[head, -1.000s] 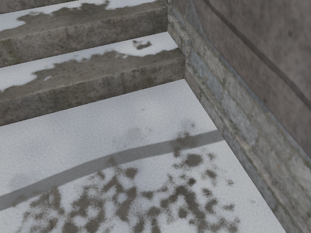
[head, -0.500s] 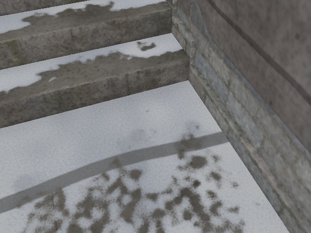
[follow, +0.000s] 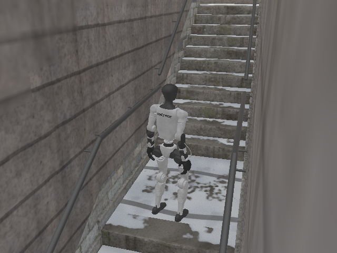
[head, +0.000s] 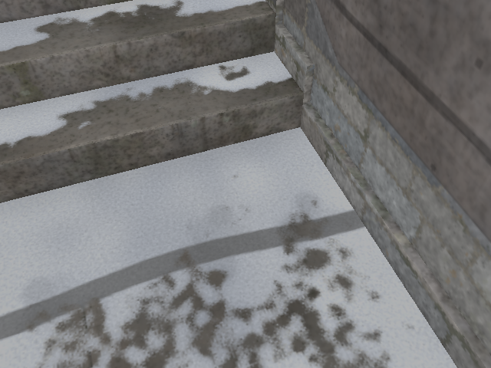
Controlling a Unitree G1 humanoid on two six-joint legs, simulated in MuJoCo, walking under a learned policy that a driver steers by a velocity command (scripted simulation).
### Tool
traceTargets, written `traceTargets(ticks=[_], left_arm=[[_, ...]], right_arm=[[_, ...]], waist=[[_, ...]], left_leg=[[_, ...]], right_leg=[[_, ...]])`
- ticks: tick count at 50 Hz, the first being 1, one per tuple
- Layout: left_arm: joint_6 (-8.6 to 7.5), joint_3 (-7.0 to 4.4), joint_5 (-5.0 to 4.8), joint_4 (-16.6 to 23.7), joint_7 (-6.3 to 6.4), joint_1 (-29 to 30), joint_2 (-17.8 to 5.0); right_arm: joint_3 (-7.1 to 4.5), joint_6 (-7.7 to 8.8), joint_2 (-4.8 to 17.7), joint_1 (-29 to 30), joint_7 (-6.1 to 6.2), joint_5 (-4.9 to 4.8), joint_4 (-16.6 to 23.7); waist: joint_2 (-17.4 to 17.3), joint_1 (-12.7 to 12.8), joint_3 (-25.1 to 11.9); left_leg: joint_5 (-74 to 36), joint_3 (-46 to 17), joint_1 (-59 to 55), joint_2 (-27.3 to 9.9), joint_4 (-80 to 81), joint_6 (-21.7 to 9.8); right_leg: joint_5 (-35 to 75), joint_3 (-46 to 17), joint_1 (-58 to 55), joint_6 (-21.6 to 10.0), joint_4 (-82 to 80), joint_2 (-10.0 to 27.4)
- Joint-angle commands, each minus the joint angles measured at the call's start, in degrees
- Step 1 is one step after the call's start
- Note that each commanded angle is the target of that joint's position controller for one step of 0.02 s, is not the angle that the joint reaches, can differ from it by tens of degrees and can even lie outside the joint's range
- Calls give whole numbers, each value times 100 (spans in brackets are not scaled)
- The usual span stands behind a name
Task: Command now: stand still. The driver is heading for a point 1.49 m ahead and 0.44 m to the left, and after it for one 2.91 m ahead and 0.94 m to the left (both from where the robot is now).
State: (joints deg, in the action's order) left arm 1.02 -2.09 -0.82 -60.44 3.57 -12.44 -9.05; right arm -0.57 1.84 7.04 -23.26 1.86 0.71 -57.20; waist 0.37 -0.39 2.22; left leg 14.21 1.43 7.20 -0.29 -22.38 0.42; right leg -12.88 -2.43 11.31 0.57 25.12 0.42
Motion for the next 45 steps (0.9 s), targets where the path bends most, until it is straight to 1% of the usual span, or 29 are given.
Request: traceTargets(ticks=[1, 3, 6, 7, 11, 15, 22, 23, 24, 25, 26, 27, 28, 29, 30, 31, 32, 33, 34, 35, 36, 37, 38, 39, 40, 41, 42, 43, 45], left_arm=[[-49, -81, 32, 167, 30, -184, -492], [-37, -93, -34, 161, 38, -253, -504], [-23, -93, -22, 159, 53, -326, -475], [-33, -85, 29, 166, 58, -321, -461], [-29, -104, -43, 169, 70, -407, -503], [-28, -97, 24, 187, 83, -448, -461], [-21, -116, -45, 209, 98, -568, -466], [-18, -136, -64, 176, 111, -624, -484], [-44, -172, -85, 236, 118, -554, -526], [-118, -186, -89, 435, 94, -189, -554], [-257, -83, -108, 840, 24, 505, -318], [-383, -122, -133, 1034, -42, 817, -487], [-477, -208, -142, 1011, -121, 535, -665], [-552, -208, -154, 1007, -185, 291, -602], [-623, -180, -117, 1112, -243, 265, -534], [-707, -184, -110, 1135, -304, 241, -523], [-757, -167, -139, 1117, -354, 164, -413], [-779, -170, -161, 1047, -409, -11, -353], [-566, -215, 345, 1195, -552, -84, -385], [-466, -353, 353, 1002, -544, -709, -590], [-503, -456, 302, 656, -473, -1987, -722], [-592, -570, 434, 397, -372, -3264, -1295], [-620, -417, 570, 594, -343, -2717, -1292], [-580, -395, 478, 725, -319, -1867, -1137], [-653, -334, 350, 931, -341, -1165, -1022], [-691, -298, 297, 970, -348, -872, -921], [-736, -258, 195, 923, -287, -896, -847], [-776, -211, 166, 730, -250, -1040, -753], [-868, -285, 124, 473, -257, -1391, -924]], right_arm=[[-86, 3, 443, -537, 30, -24, 42], [-59, 6, 374, -643, 22, 8, -29], [-59, 17, 406, -625, 4, -2, -73], [-81, -1, 465, -564, 18, -31, -57], [-54, -10, 382, -690, 20, 3, -129], [-78, -11, 477, -608, 16, -37, -134], [-54, -13, 408, -730, 9, -6, -204], [-96, -23, 479, -883, 33, -62, -265], [-233, -48, 842, -892, 93, -181, -207], [-333, -23, 1109, -1123, 136, -234, -164], [-451, 78, 1429, -976, 152, -294, -6], [-457, 199, 1408, -730, 165, -228, 122], [-421, 276, 1239, -382, 180, -192, 254], [-384, 338, 1102, -44, 158, -218, 424], [-321, 382, 946, 141, 116, -316, 553], [-327, 404, 1045, 185, 85, -335, 535], [-317, 385, 1141, 239, 35, -318, 613], [-332, 381, 1292, 252, -10, -227, 580], [-438, 387, 1402, 434, -111, 58, 382], [-425, 437, 1403, 822, -141, 91, 469], [-395, 490, 1257, 1081, -155, 150, 519], [-239, 605, 728, 1723, -137, 261, 781], [-191, 748, 350, 1209, -214, 16, 1046], [-190, 760, 471, 1286, -306, -8, 1170], [-176, 728, 627, 1423, -401, 34, 1247], [-207, 659, 775, 1542, -495, 120, 1263], [-215, 578, 802, 1569, -552, 264, 1247], [-181, 464, 707, 1614, -641, 318, 1258], [-149, 334, 738, 1974, -657, 214, 1459]], waist=[[-84, -25, 126], [30, -21, 94], [-49, -12, 159], [-135, -16, 181], [35, -29, 129], [-131, -23, 215], [-8, -16, 199], [-40, -86, -50], [-416, -145, 27], [-754, -321, 387], [-1477, -487, 924], [-1284, -448, 1109], [-877, -181, 948], [-721, -21, 702], [-565, 44, 665], [-555, 63, 401], [-625, 75, 286], [-727, 182, 317], [-458, 349, 252], [0, 780, 173], [564, 1361, -135], [1936, 1939, -219], [2568, 1199, -61], [1315, 623, 251], [574, 346, 283], [87, 247, 21], [167, 145, -74], [205, 124, -71], [196, 152, 238]], left_leg=[[-943, -157, 65, -136, 418, -97], [-973, -207, -15, -174, 438, -121], [-978, -195, -13, -171, 455, -128], [-1012, -149, 23, -136, 459, -106], [-1042, -201, -71, -171, 492, -125], [-1044, -144, -11, -133, 503, -106], [-1039, -192, -90, -165, 528, -130], [278, -126, -254, -51, 535, -234], [2153, -371, -160, -154, 638, -461], [3700, -1182, -77, -709, 1023, -795], [4080, -2402, 228, -1769, 1771, -1305], [3392, -3006, 250, -2227, 2007, -1585], [2746, -2823, -4, -2123, 1764, -1494], [2287, -2462, -88, -1945, 1576, -1344], [1855, -2118, 7, -1807, 1605, -1189], [1459, -1792, 150, -1671, 1640, -1012], [1236, -1318, 396, -1335, 1517, -930], [1428, -1100, 802, -1189, 1496, -1041], [1855, -1006, 1217, -1106, 1453, -1208], [2121, -838, 1799, -869, 898, -1204], [1437, -389, 2686, -365, -702, -1188], [1696, -31, 3851, 302, -3435, -1035], [1582, -1095, 5020, 797, -4697, -1119], [651, -1384, 5306, 28, -5132, -1113], [-134, -1046, 5145, -389, -5012, -985], [-538, -925, 4716, -629, -4729, -816], [-733, -780, 4423, -776, -4480, -630], [-1000, -614, 4274, -767, -4525, -458], [-1115, -339, 4804, -780, -4445, -306]], right_leg=[[832, -99, 98, -100, -443, 139], [785, -70, 89, -111, -439, 125], [764, -88, 112, -116, -477, 140], [848, -104, 108, -98, -496, 157], [824, -61, 79, -101, -482, 136], [867, -95, 102, -90, -529, 166], [772, -62, 110, -94, -530, 151], [-294, 193, 115, -130, -308, -78], [-1650, 487, 505, -170, 209, -311], [-2248, 561, 1398, -166, 913, -311], [-1437, 649, 2080, -121, 2186, -33], [-1362, 142, 2732, -149, 3145, 469], [-1195, -143, 3074, -218, 3713, 731], [-1060, -215, 3090, -261, 3741, 870], [-873, -219, 2916, -239, 3166, 926], [-526, -81, 2372, -258, 2511, 894], [-490, 223, 1636, -242, 1932, 712], [-452, 614, 1022, -224, 1633, 473], [-522, 983, 267, -284, 662, 130], [13, 1526, -816, -263, 519, -141], [-539, 1193, -2312, -271, 288, -133], [-2831, -854, -2702, -310, -680, 1155], [-4356, -4314, -2250, -876, -2205, 2150], [-4713, -4420, -1742, -1154, -2338, 2501], [-3877, -3628, -1270, -1138, -2015, 2334], [-2990, -2673, -998, -1011, -1894, 1975], [-2493, -2222, -765, -918, -2078, 1811], [-1970, -1814, -592, -906, -2177, 1634], [-1535, -1344, -788, -925, -2344, 1439]])
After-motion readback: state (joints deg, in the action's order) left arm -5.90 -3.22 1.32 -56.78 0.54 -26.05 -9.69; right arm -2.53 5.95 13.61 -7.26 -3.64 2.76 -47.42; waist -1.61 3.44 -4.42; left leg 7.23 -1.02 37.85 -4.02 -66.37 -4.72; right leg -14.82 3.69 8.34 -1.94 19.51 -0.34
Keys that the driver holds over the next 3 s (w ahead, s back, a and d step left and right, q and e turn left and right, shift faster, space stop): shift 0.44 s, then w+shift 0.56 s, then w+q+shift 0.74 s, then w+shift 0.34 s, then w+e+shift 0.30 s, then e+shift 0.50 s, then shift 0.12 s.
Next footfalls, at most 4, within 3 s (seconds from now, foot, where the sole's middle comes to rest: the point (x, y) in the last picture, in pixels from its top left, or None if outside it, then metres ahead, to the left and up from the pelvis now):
0.74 right None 0.12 -0.17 -0.78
1.22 left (243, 353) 0.55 0.04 -0.78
1.66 right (238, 213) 1.03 0.05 -0.78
2.08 left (127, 196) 1.11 0.44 -0.78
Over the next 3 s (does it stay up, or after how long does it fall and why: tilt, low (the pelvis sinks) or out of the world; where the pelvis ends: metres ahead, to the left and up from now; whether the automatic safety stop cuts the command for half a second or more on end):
stays up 1.56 0.58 0.33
